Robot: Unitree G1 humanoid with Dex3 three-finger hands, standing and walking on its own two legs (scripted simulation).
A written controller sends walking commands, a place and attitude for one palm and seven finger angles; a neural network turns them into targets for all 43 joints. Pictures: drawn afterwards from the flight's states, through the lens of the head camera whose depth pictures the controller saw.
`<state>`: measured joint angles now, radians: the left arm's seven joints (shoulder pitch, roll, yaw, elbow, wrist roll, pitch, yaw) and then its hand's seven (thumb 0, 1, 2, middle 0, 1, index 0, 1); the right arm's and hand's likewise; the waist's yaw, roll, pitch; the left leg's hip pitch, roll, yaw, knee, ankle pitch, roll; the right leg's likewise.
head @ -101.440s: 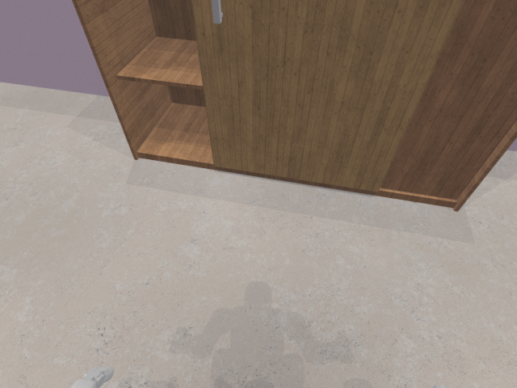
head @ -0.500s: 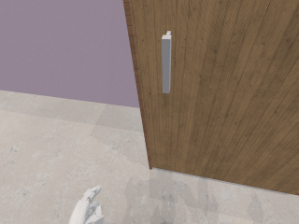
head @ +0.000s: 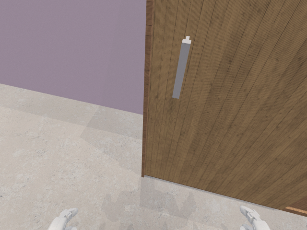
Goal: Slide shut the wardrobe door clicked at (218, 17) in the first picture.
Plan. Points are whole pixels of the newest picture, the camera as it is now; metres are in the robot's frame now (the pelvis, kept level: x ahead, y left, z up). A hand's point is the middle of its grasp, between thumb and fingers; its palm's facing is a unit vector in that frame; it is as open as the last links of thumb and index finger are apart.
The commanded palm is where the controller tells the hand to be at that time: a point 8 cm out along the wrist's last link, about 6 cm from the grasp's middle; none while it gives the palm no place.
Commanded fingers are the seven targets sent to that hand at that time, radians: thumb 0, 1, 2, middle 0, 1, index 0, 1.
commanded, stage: let the arm hang, fingers relaxed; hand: right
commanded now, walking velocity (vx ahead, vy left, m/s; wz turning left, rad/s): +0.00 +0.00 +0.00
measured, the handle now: (181, 68) +0.56 -0.03 +0.15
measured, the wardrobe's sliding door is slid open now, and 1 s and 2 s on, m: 0.00 0.00 0.00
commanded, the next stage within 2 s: look to check the result in 0.90 s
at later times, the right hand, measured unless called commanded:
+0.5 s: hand out of the picture -0.02 -0.19 -0.16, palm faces +0.00 +0.97 -0.23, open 7.4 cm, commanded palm none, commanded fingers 0.00 -0.90 -0.90 0.20 0.30 0.20 0.30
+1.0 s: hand out of the picture +0.02 -0.17 -0.16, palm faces +0.00 +0.98 -0.19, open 7.4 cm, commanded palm none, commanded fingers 0.00 -0.90 -0.90 0.20 0.30 0.20 0.30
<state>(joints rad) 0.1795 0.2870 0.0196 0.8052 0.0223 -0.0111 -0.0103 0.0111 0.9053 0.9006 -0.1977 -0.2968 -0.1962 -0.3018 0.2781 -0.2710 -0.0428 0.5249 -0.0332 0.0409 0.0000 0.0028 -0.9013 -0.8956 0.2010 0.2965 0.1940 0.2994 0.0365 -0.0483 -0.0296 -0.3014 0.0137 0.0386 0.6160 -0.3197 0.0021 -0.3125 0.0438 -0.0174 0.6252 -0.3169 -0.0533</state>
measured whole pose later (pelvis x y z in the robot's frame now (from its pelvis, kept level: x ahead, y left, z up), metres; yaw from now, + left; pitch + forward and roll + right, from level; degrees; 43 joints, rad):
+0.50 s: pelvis -0.01 +0.00 +0.02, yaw +1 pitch -1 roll +1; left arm 0.29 0.14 -0.02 1.09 0.03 0.02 0.02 0.01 0.91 0.90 -0.20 -0.30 -0.20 -0.30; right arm 0.28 -0.18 0.00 1.12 -0.01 0.01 -0.02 0.00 -0.91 -0.90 0.20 0.30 0.19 0.30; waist 0.00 -0.03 0.07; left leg -0.20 0.00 0.03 0.41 -0.20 0.00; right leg -0.21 0.04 -0.02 0.42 -0.21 -0.05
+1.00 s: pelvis +0.01 +0.00 +0.02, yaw +1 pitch -1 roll +0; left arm 0.26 0.15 -0.01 1.12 0.03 0.00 0.03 0.01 0.91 0.90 -0.20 -0.30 -0.20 -0.30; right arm 0.23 -0.15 0.00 1.14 -0.01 -0.01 -0.03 0.00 -0.91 -0.90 0.20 0.30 0.19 0.30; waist 0.01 0.00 0.06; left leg -0.17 0.01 0.02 0.39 -0.21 0.00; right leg -0.17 0.04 -0.03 0.39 -0.21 -0.05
